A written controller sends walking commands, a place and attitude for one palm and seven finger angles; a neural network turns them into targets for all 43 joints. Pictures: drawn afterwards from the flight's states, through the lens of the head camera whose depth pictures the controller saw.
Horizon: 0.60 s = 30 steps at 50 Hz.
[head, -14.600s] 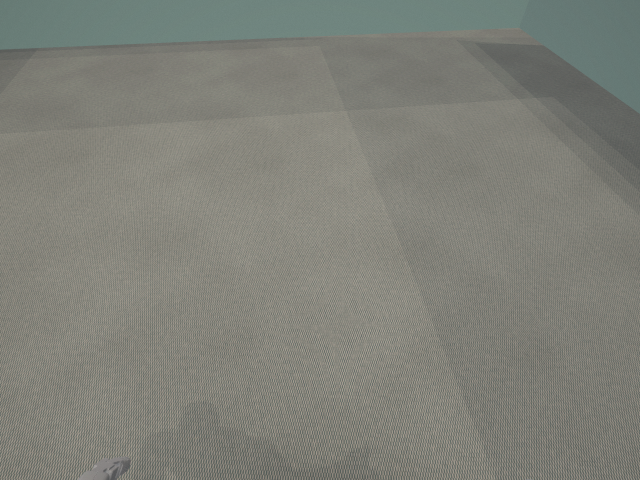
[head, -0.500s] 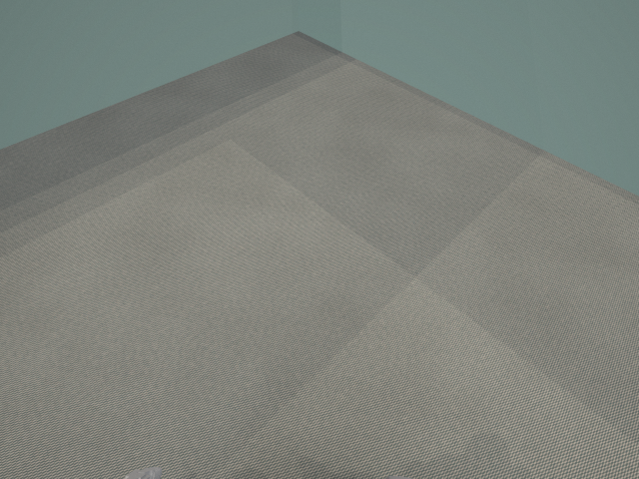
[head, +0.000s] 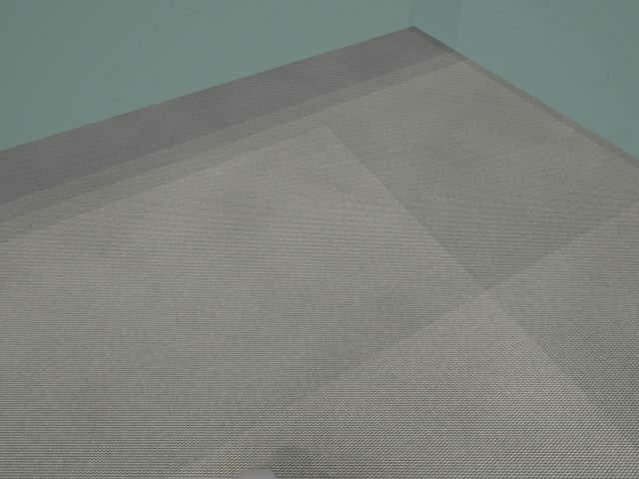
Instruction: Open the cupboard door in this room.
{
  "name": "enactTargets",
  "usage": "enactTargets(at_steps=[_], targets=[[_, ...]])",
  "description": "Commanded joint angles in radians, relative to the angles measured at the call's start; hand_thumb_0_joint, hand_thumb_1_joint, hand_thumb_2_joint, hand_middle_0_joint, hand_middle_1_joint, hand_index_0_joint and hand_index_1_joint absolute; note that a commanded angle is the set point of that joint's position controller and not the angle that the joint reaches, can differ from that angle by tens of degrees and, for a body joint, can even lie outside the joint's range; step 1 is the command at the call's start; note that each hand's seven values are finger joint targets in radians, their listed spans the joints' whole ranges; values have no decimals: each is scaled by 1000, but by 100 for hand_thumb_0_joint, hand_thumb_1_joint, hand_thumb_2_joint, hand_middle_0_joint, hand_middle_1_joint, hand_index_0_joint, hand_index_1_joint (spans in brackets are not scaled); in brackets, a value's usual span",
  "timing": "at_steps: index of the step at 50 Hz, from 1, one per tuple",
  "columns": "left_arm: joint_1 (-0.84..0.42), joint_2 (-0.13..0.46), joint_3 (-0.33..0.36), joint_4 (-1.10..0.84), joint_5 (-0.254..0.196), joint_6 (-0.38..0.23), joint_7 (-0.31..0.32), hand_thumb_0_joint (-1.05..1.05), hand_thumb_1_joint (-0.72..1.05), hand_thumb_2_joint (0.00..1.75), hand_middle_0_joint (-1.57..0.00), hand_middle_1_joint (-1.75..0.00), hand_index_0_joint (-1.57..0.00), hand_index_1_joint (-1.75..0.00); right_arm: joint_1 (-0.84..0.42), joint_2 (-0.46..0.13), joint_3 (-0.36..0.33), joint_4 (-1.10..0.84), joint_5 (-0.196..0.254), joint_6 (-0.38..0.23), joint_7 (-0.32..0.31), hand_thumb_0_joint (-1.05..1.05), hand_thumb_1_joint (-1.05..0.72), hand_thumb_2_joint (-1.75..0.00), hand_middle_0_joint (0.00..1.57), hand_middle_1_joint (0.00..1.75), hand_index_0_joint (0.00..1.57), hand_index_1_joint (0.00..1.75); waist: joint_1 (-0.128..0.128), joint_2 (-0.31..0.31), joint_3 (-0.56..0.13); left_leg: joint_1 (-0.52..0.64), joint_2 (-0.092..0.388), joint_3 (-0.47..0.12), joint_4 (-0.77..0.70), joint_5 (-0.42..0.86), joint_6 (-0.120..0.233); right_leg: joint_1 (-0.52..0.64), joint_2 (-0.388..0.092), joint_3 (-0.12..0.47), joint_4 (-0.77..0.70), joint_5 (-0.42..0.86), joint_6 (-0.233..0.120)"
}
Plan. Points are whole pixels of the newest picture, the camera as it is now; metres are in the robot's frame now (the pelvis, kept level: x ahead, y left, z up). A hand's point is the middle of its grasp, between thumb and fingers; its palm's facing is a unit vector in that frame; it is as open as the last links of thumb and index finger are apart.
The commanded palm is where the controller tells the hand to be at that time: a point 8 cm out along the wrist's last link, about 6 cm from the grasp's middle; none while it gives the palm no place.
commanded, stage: turn or walk to find it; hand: left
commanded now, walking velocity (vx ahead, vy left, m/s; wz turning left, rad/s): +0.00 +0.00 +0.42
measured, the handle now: out of the picture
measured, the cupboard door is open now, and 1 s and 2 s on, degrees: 0 0 0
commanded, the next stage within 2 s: none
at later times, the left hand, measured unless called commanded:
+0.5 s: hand out of the picture +0.02 +0.26 -0.16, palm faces +0.21 -0.94 -0.26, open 7.4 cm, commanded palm none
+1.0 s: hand out of the picture -0.07 +0.19 -0.16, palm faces +0.43 -0.87 -0.25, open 7.3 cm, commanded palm none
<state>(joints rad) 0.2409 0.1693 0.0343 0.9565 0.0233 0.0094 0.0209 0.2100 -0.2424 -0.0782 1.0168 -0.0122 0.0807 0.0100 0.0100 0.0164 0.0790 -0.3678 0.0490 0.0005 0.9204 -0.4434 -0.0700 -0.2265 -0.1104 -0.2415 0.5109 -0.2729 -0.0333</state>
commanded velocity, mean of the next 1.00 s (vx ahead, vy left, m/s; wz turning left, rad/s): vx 0.00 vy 0.00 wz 0.42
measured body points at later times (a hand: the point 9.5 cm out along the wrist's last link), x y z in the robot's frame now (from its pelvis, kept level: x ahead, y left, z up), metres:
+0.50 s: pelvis -0.02 +0.03 +0.00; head +0.01 +0.04 +0.45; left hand +0.01 +0.31 -0.14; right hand +0.09 -0.19 -0.14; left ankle -0.03 +0.14 -0.74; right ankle -0.01 -0.11 -0.69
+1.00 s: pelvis -0.04 +0.00 +0.00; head +0.00 +0.00 +0.45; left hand -0.09 +0.24 -0.14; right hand +0.11 -0.22 -0.16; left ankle -0.12 +0.13 -0.69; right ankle -0.01 -0.10 -0.74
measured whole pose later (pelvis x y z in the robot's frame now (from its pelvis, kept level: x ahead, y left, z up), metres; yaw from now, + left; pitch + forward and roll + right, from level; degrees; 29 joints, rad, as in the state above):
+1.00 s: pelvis -0.04 +0.00 +0.00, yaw +24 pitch +0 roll +2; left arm 0.23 0.18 0.04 0.95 0.02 0.01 0.02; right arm 0.19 -0.24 -0.08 1.01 -0.01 0.08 0.01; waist 0.01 0.01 0.09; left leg -0.37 0.05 0.01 0.88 -0.45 -0.07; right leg -0.22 -0.12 -0.23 0.53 -0.30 -0.02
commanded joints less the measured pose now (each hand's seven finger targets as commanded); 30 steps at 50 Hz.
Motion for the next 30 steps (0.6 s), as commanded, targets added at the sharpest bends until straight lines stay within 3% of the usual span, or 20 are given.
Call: enactTargets(at_steps=[1,3,4,5,6,7,8,9,10,12,13,16,21,26,28,29,30], targets=[[58,240,67,-28,10,-14,12,0,90,90,-20,-30,-20,-30,-59,-31,10,-97,6,-44,-3,0,-90,-90,20,30,20,30,38,-224,-115,-22,-18,61,-192,-34,15,175,-266,209,-102,470,-119],[31,247,68,-25,5,-9,10,0,90,90,-20,-30,-20,-30,-13,-37,8,-86,6,-51,-5,0,-90,-90,20,30,20,30,4,-200,-135,86,-29,87,-334,82,23,129,-254,168,-49,422,-79],[14,238,68,-25,-3,-4,9,0,90,90,-20,-30,-20,-30,20,-51,7,-78,4,-57,-4,0,-90,-90,20,30,20,30,-20,-171,-141,186,-21,83,-454,203,32,56,-233,131,6,342,-37],[11,207,61,-33,-10,2,7,0,90,90,-20,-30,-20,-30,57,-99,-2,-72,2,-67,-2,0,-90,-90,20,30,20,30,-44,-24,-168,309,46,-14,-560,313,54,-49,-176,85,148,209,14],[14,138,46,-67,-16,11,1,0,90,90,-20,-30,-20,-30,74,-201,-26,-81,-8,-72,-8,0,-90,-90,20,30,20,30,-55,285,-137,394,296,-341,-606,589,155,-318,-36,45,348,-248,97],[-50,135,34,-87,-7,24,5,0,90,90,-20,-30,-20,-30,100,-240,-33,-71,-8,-60,-15,0,-90,-90,20,30,20,30,-81,254,-115,301,372,-363,-622,667,242,-314,-11,131,480,-372,96],[-73,144,39,-78,-5,33,5,0,90,90,-20,-30,-20,-30,67,-212,-25,-69,-11,-60,-23,0,-90,-90,20,30,20,30,-68,193,-82,238,338,-313,-636,590,254,-303,-26,185,536,-317,91],[-82,143,45,-65,-4,38,2,0,90,90,-20,-30,-20,-30,14,-186,-18,-80,-13,-62,-30,0,-90,-90,20,30,20,30,-50,240,-52,205,281,-291,-639,539,240,-319,-24,205,570,-261,95],[-69,159,47,-53,-5,36,-5,0,90,90,-20,-30,-20,-30,-37,-163,-9,-97,-11,-62,-33,0,-90,-90,20,30,20,30,-27,199,-34,188,246,-252,-627,508,229,-322,-20,211,595,-203,97],[-33,155,48,-32,-4,30,-12,0,90,90,-20,-30,-20,-30,-63,-149,0,-108,-8,-70,-33,0,-90,-90,20,30,20,30,-6,153,-37,202,185,-188,-616,551,208,-309,-1,208,609,-134,105],[-24,154,47,-27,-5,28,-13,0,90,90,-20,-30,-20,-30,-52,-149,-1,-108,-6,-73,-33,0,-90,-90,20,30,20,30,-7,124,-61,234,175,-179,-610,581,207,-312,4,208,607,-117,110],[-35,155,44,-35,-5,27,-9,0,90,90,-20,-30,-20,-30,-17,-149,-5,-104,-3,-76,-31,0,-90,-90,20,30,20,30,-17,103,-84,270,172,-192,-610,609,213,-313,8,216,588,-100,123],[-109,138,35,-76,-11,23,-2,0,90,90,-20,-30,-20,-30,35,-152,-17,-99,-11,-71,-29,0,-90,-90,20,30,20,30,-48,111,-90,293,195,-275,-576,666,250,-286,24,224,436,-175,125],[-71,125,31,-81,-19,13,1,0,90,90,-20,-30,-20,-30,1,-155,-25,-113,-16,-61,-25,0,-90,-90,20,30,20,30,-27,154,-112,206,160,-318,-526,676,236,-113,70,200,174,-154,106],[-15,133,36,-66,-20,1,2,0,90,90,-20,-30,-20,-30,-13,-150,-27,-116,-9,-60,-23,0,-90,-90,20,30,20,30,6,125,-139,133,119,-305,-473,613,195,28,78,181,-7,9,101],[20,159,41,-59,-17,-8,6,0,90,90,-20,-30,-20,-30,-11,-126,-26,-119,-3,-61,-20,0,-90,-90,20,30,20,30,21,65,-161,61,74,-283,-420,503,153,146,41,209,-134,104,93],[44,234,55,-56,-3,-18,13,0,90,90,-20,-30,-20,-30,4,-73,-18,-128,7,-62,-13,0,-90,-90,20,30,20,30,31,-129,-180,-114,-19,-181,-281,251,90,295,-143,377,-196,138,41]])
